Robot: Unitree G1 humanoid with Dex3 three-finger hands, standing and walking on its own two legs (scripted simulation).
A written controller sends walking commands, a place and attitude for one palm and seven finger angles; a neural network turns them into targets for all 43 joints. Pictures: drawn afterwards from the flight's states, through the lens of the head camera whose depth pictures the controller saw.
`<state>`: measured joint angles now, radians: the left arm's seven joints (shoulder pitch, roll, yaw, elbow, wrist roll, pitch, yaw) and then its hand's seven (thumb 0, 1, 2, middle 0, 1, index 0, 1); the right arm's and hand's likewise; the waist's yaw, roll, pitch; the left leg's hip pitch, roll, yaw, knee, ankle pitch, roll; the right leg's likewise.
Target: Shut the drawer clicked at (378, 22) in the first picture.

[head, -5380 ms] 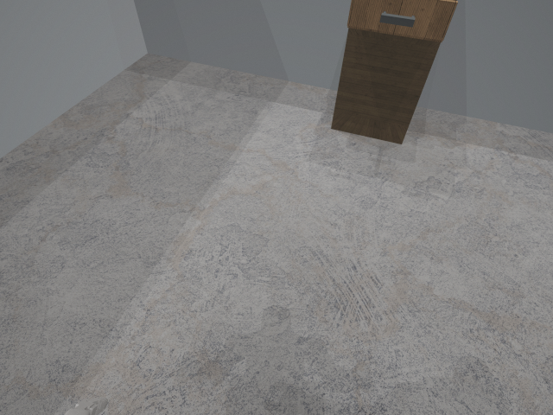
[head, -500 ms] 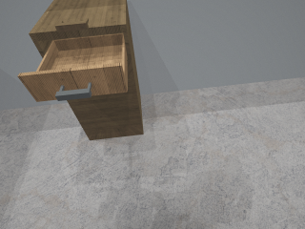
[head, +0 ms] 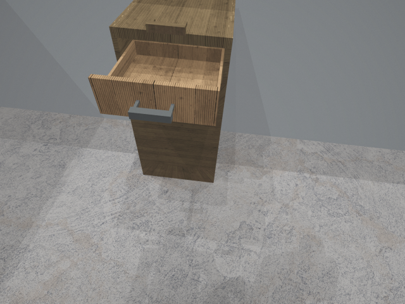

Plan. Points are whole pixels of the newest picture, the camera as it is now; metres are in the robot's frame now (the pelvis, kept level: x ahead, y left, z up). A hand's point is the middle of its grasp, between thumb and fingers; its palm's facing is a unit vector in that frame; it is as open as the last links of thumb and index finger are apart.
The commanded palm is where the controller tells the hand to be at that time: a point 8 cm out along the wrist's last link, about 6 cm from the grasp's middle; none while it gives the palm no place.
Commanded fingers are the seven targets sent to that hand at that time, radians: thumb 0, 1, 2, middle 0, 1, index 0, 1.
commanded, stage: take the last steps up to it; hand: left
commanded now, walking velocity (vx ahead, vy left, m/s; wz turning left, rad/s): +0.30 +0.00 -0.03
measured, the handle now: (152, 110) +0.62 +0.23 +0.00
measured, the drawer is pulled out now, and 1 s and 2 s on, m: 0.26 0.26 0.26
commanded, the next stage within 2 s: come to a stop and stand still in 0.72 s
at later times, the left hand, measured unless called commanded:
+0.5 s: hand (153, 255) +0.25 +0.15 -0.16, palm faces +0.01 -0.98 -0.22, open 7.4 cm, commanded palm none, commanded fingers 0.00 0.90 0.90 -0.20 -0.30 -0.20 -0.30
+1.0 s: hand (140, 257) +0.25 +0.19 -0.18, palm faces +0.07 -0.99 -0.15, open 7.4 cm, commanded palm none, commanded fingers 0.00 0.90 0.90 -0.20 -0.30 -0.20 -0.30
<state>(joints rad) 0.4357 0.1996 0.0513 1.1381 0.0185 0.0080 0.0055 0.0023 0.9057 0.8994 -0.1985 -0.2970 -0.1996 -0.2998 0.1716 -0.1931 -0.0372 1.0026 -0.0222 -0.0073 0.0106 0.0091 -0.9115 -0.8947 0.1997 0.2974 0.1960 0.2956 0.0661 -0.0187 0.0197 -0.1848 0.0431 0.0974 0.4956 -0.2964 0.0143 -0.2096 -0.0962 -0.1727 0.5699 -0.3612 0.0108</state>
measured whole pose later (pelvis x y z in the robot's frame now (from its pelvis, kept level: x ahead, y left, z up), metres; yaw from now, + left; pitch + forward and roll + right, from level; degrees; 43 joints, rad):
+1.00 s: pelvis +0.27 +0.02 +0.01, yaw -1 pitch -2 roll -1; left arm 0.29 0.17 0.03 1.13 0.01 0.02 0.03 0.00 0.91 0.90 -0.20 -0.30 -0.20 -0.30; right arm 0.19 -0.15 -0.02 1.07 -0.02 -0.02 -0.04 0.00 -0.95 -0.89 0.20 0.30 0.20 0.30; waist 0.03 -0.05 0.07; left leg -0.21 0.03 0.15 0.45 -0.20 0.05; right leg -0.33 -0.07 -0.06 0.81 -0.43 0.03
